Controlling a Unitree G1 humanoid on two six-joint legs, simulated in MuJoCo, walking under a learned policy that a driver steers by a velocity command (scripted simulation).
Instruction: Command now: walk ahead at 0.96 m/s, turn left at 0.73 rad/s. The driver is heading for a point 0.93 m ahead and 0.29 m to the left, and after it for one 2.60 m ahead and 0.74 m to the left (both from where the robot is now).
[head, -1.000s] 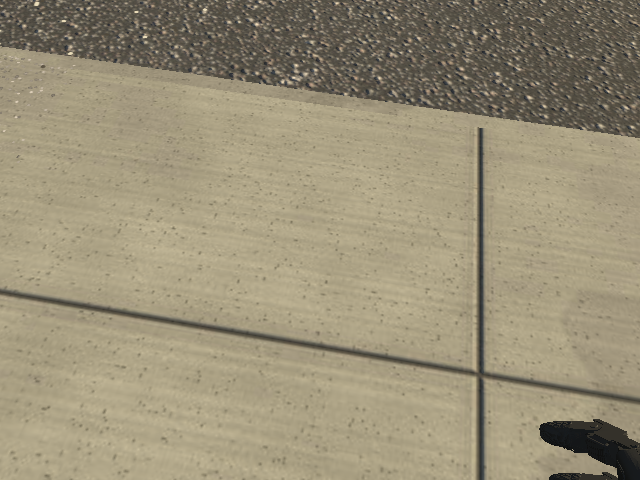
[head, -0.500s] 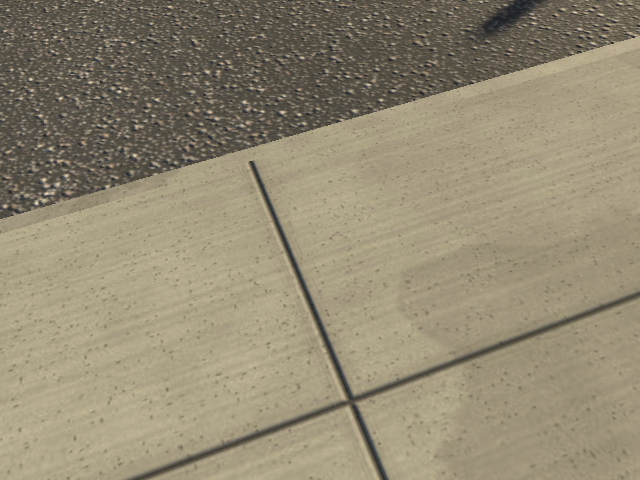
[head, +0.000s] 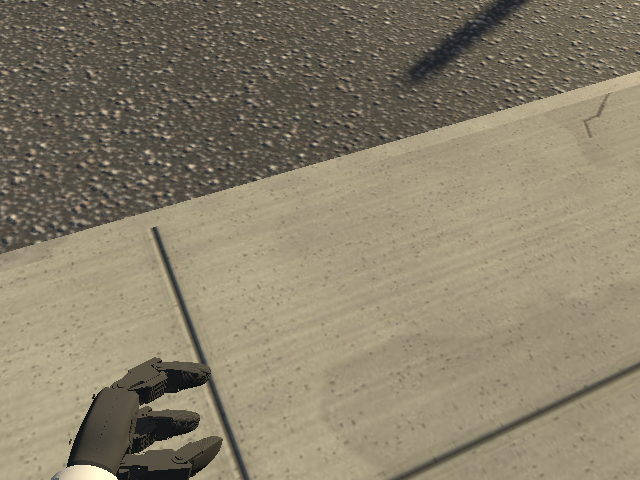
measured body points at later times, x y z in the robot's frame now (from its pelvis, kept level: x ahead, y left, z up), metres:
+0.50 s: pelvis +0.42 +0.02 -0.03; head +0.44 +0.04 +0.42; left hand +0.23 +0.23 -0.16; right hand +0.77 -0.05 -0.06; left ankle +0.57 +0.15 -0.70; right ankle +0.23 -0.17 -0.72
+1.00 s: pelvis +0.83 +0.25 -0.02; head +0.86 +0.28 +0.43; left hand +0.83 +0.57 -0.09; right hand +1.05 +0.04 -0.14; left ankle +0.59 +0.14 -0.67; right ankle +1.01 +0.28 -0.74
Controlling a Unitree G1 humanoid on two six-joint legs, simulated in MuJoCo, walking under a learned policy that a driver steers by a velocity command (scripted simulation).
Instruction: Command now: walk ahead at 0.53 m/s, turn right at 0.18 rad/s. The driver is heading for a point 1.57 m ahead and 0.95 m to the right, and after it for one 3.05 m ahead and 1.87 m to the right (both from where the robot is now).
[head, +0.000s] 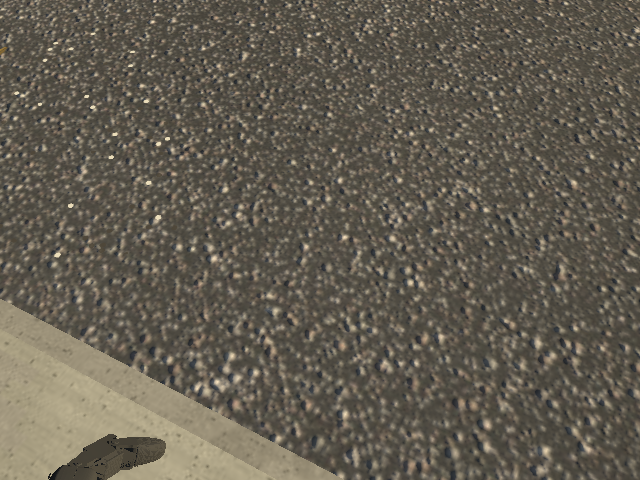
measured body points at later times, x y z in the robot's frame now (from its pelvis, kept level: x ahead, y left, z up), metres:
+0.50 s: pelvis +0.24 -0.02 +0.02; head +0.28 -0.03 +0.47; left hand +0.46 +0.22 -0.08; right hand +0.36 -0.33 -0.05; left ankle +0.37 +0.05 -0.71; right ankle +0.15 -0.11 -0.64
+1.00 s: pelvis +0.24 -0.08 +0.03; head +0.25 -0.15 +0.47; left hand +0.57 +0.00 -0.04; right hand +0.13 -0.40 -0.08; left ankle +0.38 +0.02 -0.63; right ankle +0.19 -0.16 -0.71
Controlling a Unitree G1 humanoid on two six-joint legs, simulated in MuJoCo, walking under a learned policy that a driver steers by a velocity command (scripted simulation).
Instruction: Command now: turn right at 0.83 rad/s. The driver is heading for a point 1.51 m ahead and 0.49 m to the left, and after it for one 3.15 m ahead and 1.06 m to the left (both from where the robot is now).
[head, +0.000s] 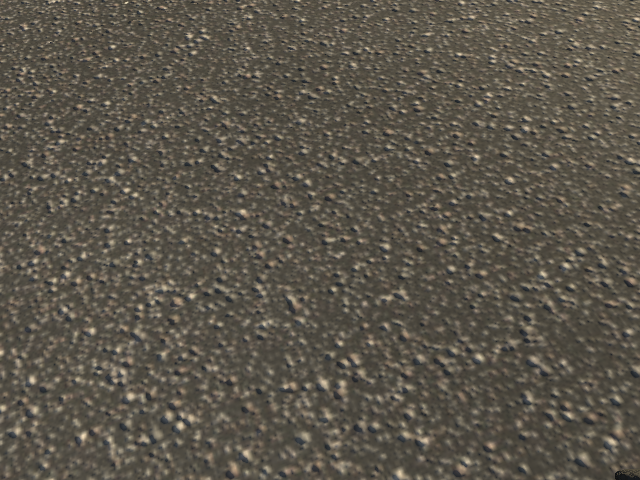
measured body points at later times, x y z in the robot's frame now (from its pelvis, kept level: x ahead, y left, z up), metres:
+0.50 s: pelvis +0.03 +0.00 +0.00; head +0.07 +0.01 +0.44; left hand +0.17 +0.30 -0.09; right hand +0.20 -0.28 -0.10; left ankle +0.04 +0.15 -0.74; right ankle +0.03 -0.12 -0.71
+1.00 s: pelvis +0.03 -0.01 +0.00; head +0.07 +0.03 +0.44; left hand -0.05 +0.30 -0.10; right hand +0.35 -0.10 -0.09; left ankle -0.04 +0.12 -0.71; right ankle +0.06 -0.11 -0.74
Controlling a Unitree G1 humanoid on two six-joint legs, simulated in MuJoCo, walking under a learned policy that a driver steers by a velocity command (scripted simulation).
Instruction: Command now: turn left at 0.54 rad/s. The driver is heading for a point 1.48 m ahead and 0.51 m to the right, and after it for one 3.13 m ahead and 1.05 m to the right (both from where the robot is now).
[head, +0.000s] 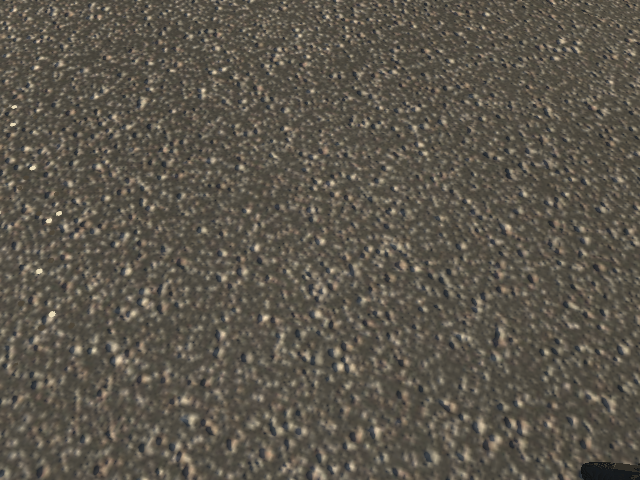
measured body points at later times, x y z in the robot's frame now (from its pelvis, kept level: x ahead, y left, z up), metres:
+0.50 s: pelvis +0.02 +0.02 -0.01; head +0.06 +0.00 +0.44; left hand +0.21 +0.27 -0.10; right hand +0.14 -0.28 -0.11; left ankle +0.02 +0.14 -0.74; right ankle +0.00 -0.09 -0.71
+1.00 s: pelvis +0.11 -0.05 +0.01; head +0.11 -0.08 +0.45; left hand +0.36 +0.13 -0.08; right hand +0.09 -0.38 -0.09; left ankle +0.26 +0.03 -0.71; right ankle -0.01 -0.09 -0.74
